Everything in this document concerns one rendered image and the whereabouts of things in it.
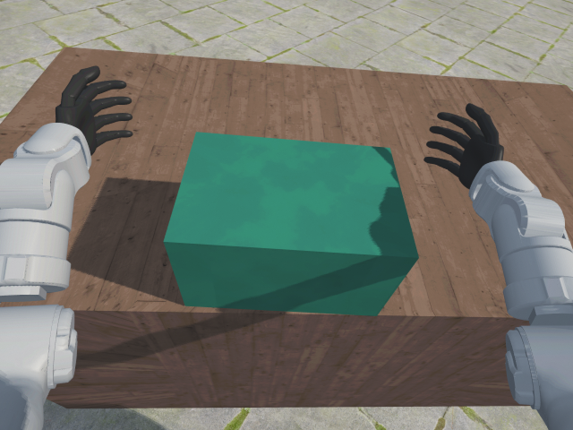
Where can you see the left robot hand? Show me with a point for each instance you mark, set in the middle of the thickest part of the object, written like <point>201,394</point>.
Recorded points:
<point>78,109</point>

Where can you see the pedestal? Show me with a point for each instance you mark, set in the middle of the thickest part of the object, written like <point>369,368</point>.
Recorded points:
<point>440,340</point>

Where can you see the robot right upper arm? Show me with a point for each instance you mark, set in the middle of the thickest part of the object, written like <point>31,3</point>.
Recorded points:
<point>539,366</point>

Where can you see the right robot hand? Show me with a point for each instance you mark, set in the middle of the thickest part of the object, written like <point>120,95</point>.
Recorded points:
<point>482,148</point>

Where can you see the right robot forearm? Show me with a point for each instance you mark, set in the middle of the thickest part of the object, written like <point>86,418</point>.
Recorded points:
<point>531,241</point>

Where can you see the carton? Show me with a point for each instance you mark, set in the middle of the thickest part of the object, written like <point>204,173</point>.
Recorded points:
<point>286,225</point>

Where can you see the robot left upper arm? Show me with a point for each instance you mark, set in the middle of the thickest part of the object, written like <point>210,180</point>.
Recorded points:
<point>38,350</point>

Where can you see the left robot forearm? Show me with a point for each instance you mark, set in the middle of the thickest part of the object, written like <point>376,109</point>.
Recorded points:
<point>37,190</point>

